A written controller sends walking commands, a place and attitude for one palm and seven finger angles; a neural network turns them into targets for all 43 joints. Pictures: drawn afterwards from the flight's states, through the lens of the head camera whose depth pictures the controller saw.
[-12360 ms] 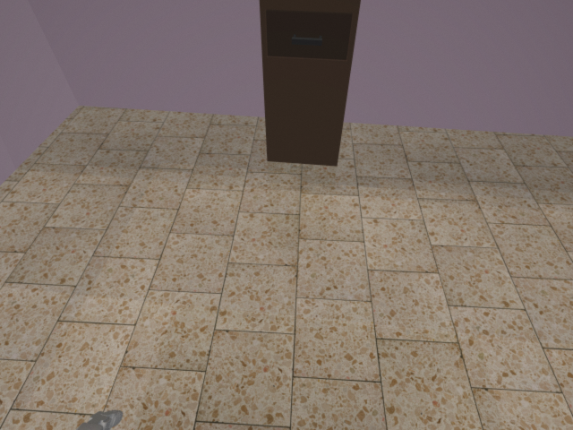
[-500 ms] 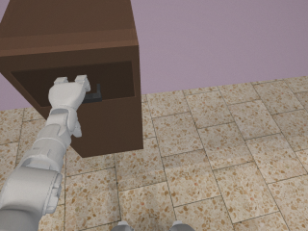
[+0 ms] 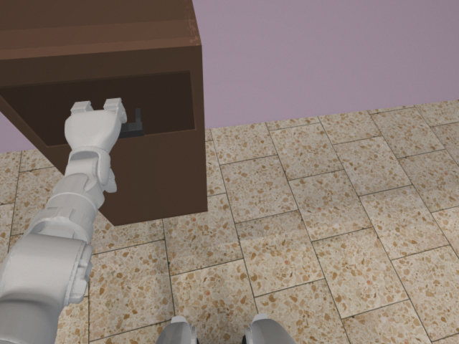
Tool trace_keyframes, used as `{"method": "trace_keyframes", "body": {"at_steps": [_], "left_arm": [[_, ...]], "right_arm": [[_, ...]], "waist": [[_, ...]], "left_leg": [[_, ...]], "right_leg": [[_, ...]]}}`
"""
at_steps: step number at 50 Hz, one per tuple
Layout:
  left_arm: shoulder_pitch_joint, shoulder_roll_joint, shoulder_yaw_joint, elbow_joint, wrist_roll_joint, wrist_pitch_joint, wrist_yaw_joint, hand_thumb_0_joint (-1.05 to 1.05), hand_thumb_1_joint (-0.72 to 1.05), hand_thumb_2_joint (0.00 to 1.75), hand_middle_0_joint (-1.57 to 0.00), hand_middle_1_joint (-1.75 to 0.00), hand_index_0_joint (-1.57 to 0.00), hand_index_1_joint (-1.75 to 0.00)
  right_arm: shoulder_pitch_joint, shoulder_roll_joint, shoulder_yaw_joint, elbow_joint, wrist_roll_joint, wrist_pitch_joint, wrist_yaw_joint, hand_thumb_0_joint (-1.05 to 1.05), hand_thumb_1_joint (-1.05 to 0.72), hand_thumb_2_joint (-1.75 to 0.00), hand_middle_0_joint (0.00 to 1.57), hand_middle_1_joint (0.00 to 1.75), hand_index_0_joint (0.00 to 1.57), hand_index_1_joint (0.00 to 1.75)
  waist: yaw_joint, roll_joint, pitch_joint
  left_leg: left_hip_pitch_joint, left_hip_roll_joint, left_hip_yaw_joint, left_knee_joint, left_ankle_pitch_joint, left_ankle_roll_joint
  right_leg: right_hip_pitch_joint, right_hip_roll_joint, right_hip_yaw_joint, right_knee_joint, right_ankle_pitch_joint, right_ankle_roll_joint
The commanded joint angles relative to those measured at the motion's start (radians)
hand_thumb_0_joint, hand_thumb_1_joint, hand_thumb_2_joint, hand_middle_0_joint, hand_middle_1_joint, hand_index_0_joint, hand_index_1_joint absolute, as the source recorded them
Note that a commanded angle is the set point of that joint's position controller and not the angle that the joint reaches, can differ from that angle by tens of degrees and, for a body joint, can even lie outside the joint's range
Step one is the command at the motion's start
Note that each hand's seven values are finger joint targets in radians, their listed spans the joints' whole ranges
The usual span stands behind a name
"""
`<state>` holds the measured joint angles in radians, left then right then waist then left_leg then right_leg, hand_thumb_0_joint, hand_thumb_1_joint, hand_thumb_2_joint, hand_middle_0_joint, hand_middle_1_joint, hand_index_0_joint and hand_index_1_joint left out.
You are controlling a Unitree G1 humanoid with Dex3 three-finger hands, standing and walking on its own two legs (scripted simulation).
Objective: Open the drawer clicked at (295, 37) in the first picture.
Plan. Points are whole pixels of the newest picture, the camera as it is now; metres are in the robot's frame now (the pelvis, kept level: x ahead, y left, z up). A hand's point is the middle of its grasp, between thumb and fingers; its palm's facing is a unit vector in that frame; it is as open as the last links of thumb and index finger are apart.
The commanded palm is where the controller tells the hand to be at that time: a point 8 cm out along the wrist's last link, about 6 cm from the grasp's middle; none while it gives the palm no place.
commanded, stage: lower the fingers behind the handle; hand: left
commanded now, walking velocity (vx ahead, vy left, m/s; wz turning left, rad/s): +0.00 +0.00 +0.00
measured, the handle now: (112, 124) +0.56 +0.21 -0.02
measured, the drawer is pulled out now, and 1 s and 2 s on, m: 0.00 0.00 0.00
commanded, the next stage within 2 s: close the thumb around the handle in 0.82 s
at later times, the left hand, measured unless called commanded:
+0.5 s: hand (109, 154) +0.49 +0.21 -0.04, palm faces -0.05 -0.03 -1.00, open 13.9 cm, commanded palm +0.47 +0.20 +0.01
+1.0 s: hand (110, 154) +0.49 +0.21 -0.04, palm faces -0.06 -0.03 -1.00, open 13.7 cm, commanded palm +0.48 +0.20 +0.01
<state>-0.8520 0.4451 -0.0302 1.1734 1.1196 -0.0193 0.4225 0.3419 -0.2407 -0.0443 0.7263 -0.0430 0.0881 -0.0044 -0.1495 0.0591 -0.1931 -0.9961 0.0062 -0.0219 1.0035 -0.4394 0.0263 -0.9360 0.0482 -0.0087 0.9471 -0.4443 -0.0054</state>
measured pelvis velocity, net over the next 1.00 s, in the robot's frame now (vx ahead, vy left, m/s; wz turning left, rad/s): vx -0.01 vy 0.00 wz -0.01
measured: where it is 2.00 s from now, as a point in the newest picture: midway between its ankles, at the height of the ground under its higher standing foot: outside the picture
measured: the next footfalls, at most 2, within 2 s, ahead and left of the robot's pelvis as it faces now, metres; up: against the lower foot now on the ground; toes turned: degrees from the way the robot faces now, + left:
none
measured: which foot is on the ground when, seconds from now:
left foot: down 0.00-1.00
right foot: down 0.00-1.00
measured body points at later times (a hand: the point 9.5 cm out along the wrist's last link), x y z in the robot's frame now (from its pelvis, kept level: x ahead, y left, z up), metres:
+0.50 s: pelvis -0.01 +0.00 -0.02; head +0.13 +0.01 +0.41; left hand +0.49 +0.21 +0.02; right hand -0.01 -0.26 -0.14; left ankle +0.01 +0.10 -0.67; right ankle -0.01 -0.12 -0.67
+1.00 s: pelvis -0.01 +0.00 -0.02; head +0.13 +0.01 +0.41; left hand +0.49 +0.21 +0.01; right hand -0.01 -0.27 -0.14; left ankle +0.01 +0.10 -0.67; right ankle -0.01 -0.12 -0.67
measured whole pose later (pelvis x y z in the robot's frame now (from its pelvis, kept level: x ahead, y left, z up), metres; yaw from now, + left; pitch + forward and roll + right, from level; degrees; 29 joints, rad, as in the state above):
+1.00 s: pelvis -0.01 +0.00 -0.02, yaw -1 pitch +28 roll -3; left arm -0.87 0.46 0.00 1.18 1.11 0.03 0.46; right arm 0.33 -0.24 -0.03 0.73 -0.05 0.09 0.00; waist -0.16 0.07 -0.19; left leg -1.11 0.01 -0.02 1.10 -0.47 0.03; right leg -1.06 0.06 -0.01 1.04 -0.47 0.00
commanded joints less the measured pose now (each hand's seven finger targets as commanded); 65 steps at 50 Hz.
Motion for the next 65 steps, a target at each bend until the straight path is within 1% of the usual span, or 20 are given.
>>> {"method": "trace_keyframes", "body": {"at_steps": [1,3,5,8,13,15,21,23,29,30,31,35,46,51,52,57,60,63,64,65], "left_arm": [[-0.341,0.242,0.081,-0.145,0.002,0.007,0.069,0.00,-0.50,0.30,-0.30,-1.20,-0.30,-1.20],[-0.331,0.239,0.084,-0.159,0.003,0.017,0.082,0.00,-0.50,0.30,-0.30,-1.20,-0.30,-1.20],[-0.384,0.221,0.063,-0.168,0.006,0.029,0.095,0.00,-0.50,0.30,-0.30,-1.20,-0.30,-1.20],[-0.382,0.242,0.085,-0.177,0.004,0.047,0.107,0.00,-0.50,0.30,-0.30,-1.20,-0.30,-1.20],[-0.385,0.214,0.059,-0.143,-0.010,0.080,0.096,0.00,-0.50,0.30,-0.30,-1.20,-0.30,-1.20],[-0.374,0.251,0.077,-0.129,-0.007,0.084,0.088,0.00,-0.50,0.30,-0.30,-1.20,-0.30,-1.20],[-0.335,0.250,0.075,-0.111,-0.004,0.061,0.066,0.00,-0.50,0.30,-0.30,-1.20,-0.30,-1.20],[-0.341,0.234,0.068,-0.149,-0.005,0.044,0.068,0.00,-0.50,0.30,-0.30,-1.20,-0.30,-1.20],[-0.390,0.231,0.064,-0.166,0.000,0.043,0.093,0.00,-0.50,0.30,-0.30,-1.20,-0.30,-1.20],[-0.383,0.250,0.079,-0.162,0.000,0.049,0.096,0.00,-0.50,0.30,-0.30,-1.20,-0.30,-1.20],[-0.402,0.238,0.066,-0.159,0.000,0.055,0.100,0.00,-0.50,0.30,-0.30,-1.20,-0.30,-1.20],[-0.410,0.256,0.083,-0.183,-0.011,0.065,0.102,0.00,-0.50,0.30,-0.30,-1.20,-0.30,-1.20],[-0.399,0.261,0.070,-0.146,-0.011,0.067,0.076,0.00,-0.50,0.30,-0.30,-1.20,-0.30,-1.20],[-0.354,0.301,0.105,-0.162,-0.015,0.044,0.069,0.00,-0.22,0.42,-0.32,-1.23,-0.32,-1.23],[-0.375,0.277,0.089,-0.166,-0.017,0.041,0.070,0.00,-0.16,0.44,-0.32,-1.24,-0.32,-1.24],[-0.346,0.285,0.109,-0.187,-0.013,0.037,0.085,0.00,0.12,0.56,-0.34,-1.27,-0.34,-1.27],[-0.352,0.269,0.092,-0.169,-0.013,0.043,0.090,0.00,0.28,0.64,-0.36,-1.28,-0.36,-1.28],[-0.371,0.307,0.110,-0.167,-0.011,0.051,0.093,0.00,0.45,0.71,-0.37,-1.30,-0.37,-1.30],[-0.378,0.278,0.087,-0.154,-0.012,0.058,0.094,0.00,0.51,0.73,-0.37,-1.31,-0.37,-1.31],[-0.375,0.293,0.100,-0.167,-0.010,0.060,0.095,0.00,0.56,0.76,-0.38,-1.31,-0.38,-1.31]], "right_arm": [[0.147,-0.169,-0.059,-0.051,-0.006,-0.012,-0.003,0.00,-0.90,-0.90,0.20,0.30,0.20,0.30],[0.148,-0.170,-0.061,-0.054,-0.007,-0.012,0.002,0.00,-0.90,-0.90,0.20,0.30,0.20,0.30],[0.153,-0.171,-0.063,-0.048,-0.007,-0.014,0.005,0.00,-0.90,-0.90,0.20,0.30,0.20,0.30],[0.162,-0.178,-0.068,-0.037,-0.009,-0.010,0.007,0.00,-0.90,-0.90,0.20,0.30,0.20,0.30],[0.159,-0.178,-0.062,-0.030,-0.007,-0.006,0.009,0.00,-0.90,-0.90,0.20,0.30,0.20,0.30],[0.157,-0.182,-0.056,-0.029,-0.006,-0.005,0.006,0.00,-0.90,-0.90,0.20,0.30,0.20,0.30],[0.148,-0.179,-0.050,-0.040,-0.006,-0.007,0.000,0.00,-0.90,-0.90,0.20,0.30,0.20,0.30],[0.147,-0.177,-0.053,-0.048,-0.006,-0.011,0.002,0.00,-0.90,-0.90,0.20,0.30,0.20,0.30],[0.155,-0.178,-0.058,-0.041,-0.007,-0.016,0.000,0.00,-0.90,-0.90,0.20,0.30,0.20,0.30],[0.155,-0.180,-0.057,-0.039,-0.007,-0.015,0.001,0.00,-0.90,-0.90,0.20,0.30,0.20,0.30],[0.157,-0.179,-0.057,-0.038,-0.007,-0.014,0.001,0.00,-0.90,-0.90,0.20,0.30,0.20,0.30],[0.161,-0.181,-0.057,-0.036,-0.007,-0.014,0.003,0.00,-0.90,-0.90,0.20,0.30,0.20,0.30],[0.156,-0.178,-0.048,-0.036,-0.002,-0.013,-0.006,0.00,-0.90,-0.90,0.20,0.30,0.20,0.30],[0.157,-0.177,-0.046,-0.043,-0.003,-0.013,-0.007,0.00,-0.90,-0.90,0.20,0.30,0.20,0.30],[0.153,-0.175,-0.048,-0.039,-0.006,-0.014,-0.007,0.00,-0.90,-0.90,0.20,0.30,0.20,0.30],[0.154,-0.176,-0.053,-0.038,-0.008,-0.014,0.000,0.00,-0.90,-0.90,0.20,0.30,0.20,0.30],[0.161,-0.176,-0.053,-0.035,-0.004,-0.012,0.000,0.00,-0.90,-0.90,0.20,0.30,0.20,0.30],[0.157,-0.184,-0.050,-0.036,-0.003,-0.010,-0.002,0.00,-0.90,-0.90,0.20,0.30,0.20,0.30],[0.158,-0.179,-0.051,-0.034,-0.003,-0.011,-0.003,0.00,-0.90,-0.90,0.20,0.30,0.20,0.30],[0.160,-0.180,-0.051,-0.034,-0.004,-0.011,-0.001,0.00,-0.90,-0.90,0.20,0.30,0.20,0.30]], "waist": [[0.003,0.025,-0.422],[0.012,0.052,-0.465],[-0.010,0.049,-0.455],[-0.007,0.040,-0.505],[-0.022,0.044,-0.462],[-0.012,0.028,-0.447],[-0.011,0.014,-0.410],[-0.005,0.055,-0.439],[-0.022,0.064,-0.465],[-0.012,0.064,-0.469],[-0.026,0.052,-0.463],[-0.012,0.074,-0.519],[-0.028,0.042,-0.445],[-0.001,0.043,-0.493],[-0.014,0.058,-0.482],[0.002,0.065,-0.498],[-0.011,0.039,-0.474],[-0.009,0.045,-0.480],[-0.020,0.045,-0.463],[-0.009,0.062,-0.474]], "left_leg": [[0.318,-0.012,0.012,-0.048,0.376,0.020],[0.333,-0.012,0.008,-0.038,0.397,0.015],[0.330,-0.007,0.006,-0.030,0.392,0.015],[0.366,-0.002,-0.005,-0.020,0.431,0.012],[0.337,-0.003,0.001,-0.020,0.398,0.015],[0.300,-0.007,0.003,-0.020,0.370,0.017],[0.250,-0.004,0.005,-0.002,0.338,0.021],[0.278,-0.004,0.004,0.000,0.348,0.018],[0.302,0.003,-0.010,0.014,0.363,0.014],[0.300,0.001,-0.008,0.016,0.366,0.013],[0.296,0.001,-0.008,0.016,0.359,0.015],[0.328,0.000,-0.010,0.016,0.389,0.014],[0.264,-0.005,0.004,0.009,0.334,0.022],[0.255,-0.010,0.009,0.017,0.363,0.022],[0.262,-0.008,0.006,0.021,0.370,0.022],[0.281,-0.006,0.008,0.026,0.400,0.018],[0.265,-0.006,0.007,0.023,0.383,0.020],[0.258,-0.007,0.004,0.020,0.367,0.019],[0.257,-0.007,0.009,0.019,0.364,0.021],[0.266,-0.007,0.010,0.018,0.376,0.019]], "right_leg": [[0.131,0.018,-0.023,-0.068,0.329,-0.031],[0.122,0.019,-0.027,-0.051,0.333,-0.031],[0.101,0.019,-0.030,-0.051,0.326,-0.028],[0.099,0.021,-0.034,-0.039,0.341,-0.027],[0.086,0.020,-0.033,-0.046,0.328,-0.025],[0.099,0.018,-0.030,-0.042,0.316,-0.025],[0.070,0.017,-0.029,-0.024,0.296,-0.025],[0.059,0.018,-0.031,-0.018,0.290,-0.028],[0.020,0.018,-0.037,-0.006,0.276,-0.027],[0.025,0.018,-0.036,-0.005,0.275,-0.028],[0.024,0.020,-0.036,-0.009,0.275,-0.026],[0.052,0.019,-0.034,-0.007,0.303,-0.026],[0.071,0.018,-0.027,-0.026,0.298,-0.023],[0.116,0.016,-0.019,-0.010,0.347,-0.023],[0.091,0.017,-0.022,-0.008,0.346,-0.024],[0.094,0.019,-0.025,-0.001,0.361,-0.026],[0.094,0.018,-0.026,-0.009,0.353,-0.022],[0.091,0.016,-0.025,-0.005,0.335,-0.022],[0.087,0.018,-0.024,-0.014,0.339,-0.021],[0.092,0.017,-0.025,-0.011,0.349,-0.022]]}}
